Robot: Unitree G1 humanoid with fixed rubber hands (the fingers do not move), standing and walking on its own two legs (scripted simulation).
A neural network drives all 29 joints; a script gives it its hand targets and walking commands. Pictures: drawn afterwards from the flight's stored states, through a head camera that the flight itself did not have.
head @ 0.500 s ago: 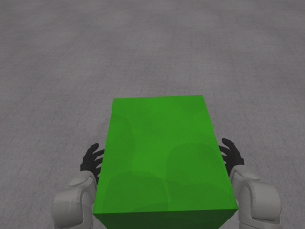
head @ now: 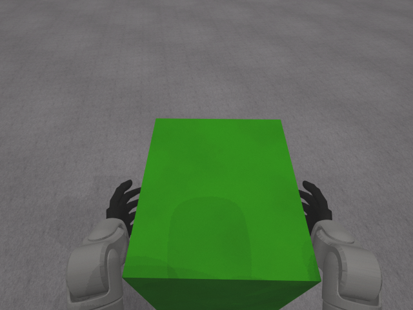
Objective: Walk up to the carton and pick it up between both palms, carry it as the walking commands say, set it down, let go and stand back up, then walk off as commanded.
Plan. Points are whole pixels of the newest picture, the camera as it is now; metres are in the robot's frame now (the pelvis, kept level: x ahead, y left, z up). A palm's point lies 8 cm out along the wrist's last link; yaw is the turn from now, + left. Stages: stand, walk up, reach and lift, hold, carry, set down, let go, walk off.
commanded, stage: carry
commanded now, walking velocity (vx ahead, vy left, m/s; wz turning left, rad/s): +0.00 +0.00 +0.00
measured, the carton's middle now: (216, 218) +0.30 +0.00 +0.02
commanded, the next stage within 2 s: none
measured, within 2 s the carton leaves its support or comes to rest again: neither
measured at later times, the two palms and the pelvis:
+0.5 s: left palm (88, 242) +0.23 +0.21 +0.08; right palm (295, 243) +0.22 -0.12 +0.09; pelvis -0.03 +0.05 +0.00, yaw -4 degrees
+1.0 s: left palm (93, 239) +0.23 +0.21 +0.08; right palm (299, 245) +0.21 -0.13 +0.09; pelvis -0.03 +0.05 +0.00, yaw -4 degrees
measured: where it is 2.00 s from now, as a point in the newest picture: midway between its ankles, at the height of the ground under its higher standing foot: outside the picture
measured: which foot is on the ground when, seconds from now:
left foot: down 0.00-1.00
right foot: up 0.00-0.06, down 0.08-1.00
